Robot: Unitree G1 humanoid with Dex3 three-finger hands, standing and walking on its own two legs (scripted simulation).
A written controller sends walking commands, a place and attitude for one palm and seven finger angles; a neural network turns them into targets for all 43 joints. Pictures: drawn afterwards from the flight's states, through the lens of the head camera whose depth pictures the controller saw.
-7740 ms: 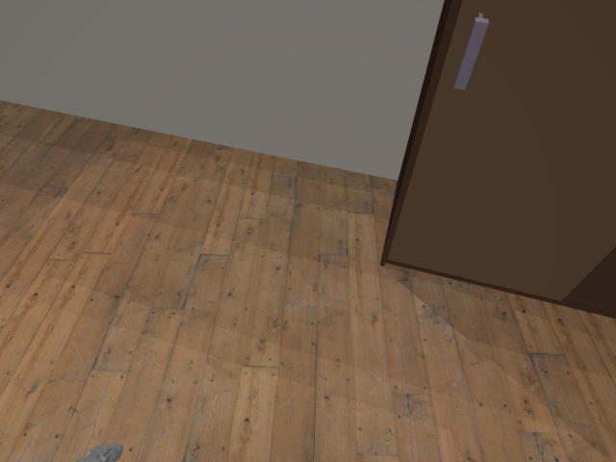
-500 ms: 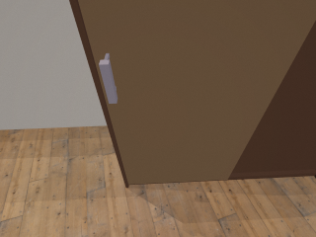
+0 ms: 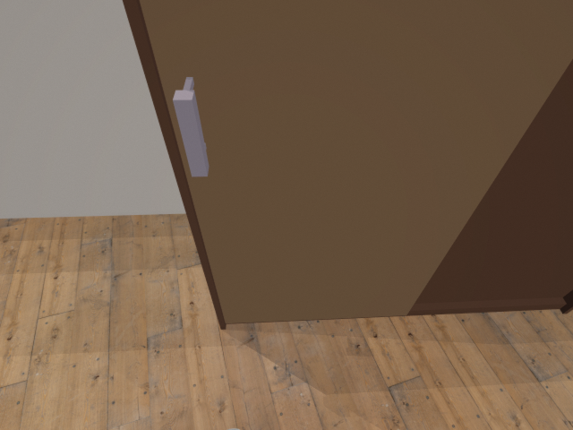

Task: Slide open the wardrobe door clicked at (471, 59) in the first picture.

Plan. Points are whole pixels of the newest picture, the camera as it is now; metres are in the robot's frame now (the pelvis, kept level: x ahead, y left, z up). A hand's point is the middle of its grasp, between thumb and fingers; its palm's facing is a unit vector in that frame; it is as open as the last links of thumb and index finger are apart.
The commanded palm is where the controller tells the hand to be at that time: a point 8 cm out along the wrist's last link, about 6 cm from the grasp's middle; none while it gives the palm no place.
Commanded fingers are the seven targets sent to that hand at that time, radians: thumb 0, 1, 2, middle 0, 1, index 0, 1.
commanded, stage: come to a stop and stand still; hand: left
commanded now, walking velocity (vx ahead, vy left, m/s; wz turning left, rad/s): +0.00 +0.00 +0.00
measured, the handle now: (194, 127) +0.54 +0.17 +0.14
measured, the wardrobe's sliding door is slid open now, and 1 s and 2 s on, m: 0.00 0.00 0.00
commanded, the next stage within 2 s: look again from close up in 0.26 s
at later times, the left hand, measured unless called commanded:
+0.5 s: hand out of the picture +0.03 +0.22 -0.17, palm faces -0.02 -0.97 -0.25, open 7.4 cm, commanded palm none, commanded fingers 0.00 0.90 0.90 -0.20 -0.30 -0.20 -0.30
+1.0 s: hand out of the picture +0.05 +0.21 -0.16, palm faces -0.05 -0.97 -0.26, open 7.4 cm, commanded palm none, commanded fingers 0.00 0.90 0.90 -0.20 -0.30 -0.20 -0.30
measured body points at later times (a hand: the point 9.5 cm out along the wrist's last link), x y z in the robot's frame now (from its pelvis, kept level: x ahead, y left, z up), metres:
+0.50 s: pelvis +0.01 +0.01 +0.01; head +0.02 +0.02 +0.46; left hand +0.03 +0.27 -0.15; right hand +0.09 -0.25 -0.13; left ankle +0.08 +0.11 -0.73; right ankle -0.05 -0.13 -0.73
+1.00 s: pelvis +0.01 +0.00 +0.01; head +0.02 +0.01 +0.46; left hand +0.05 +0.26 -0.14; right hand +0.07 -0.27 -0.13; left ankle +0.08 +0.11 -0.73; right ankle -0.05 -0.13 -0.73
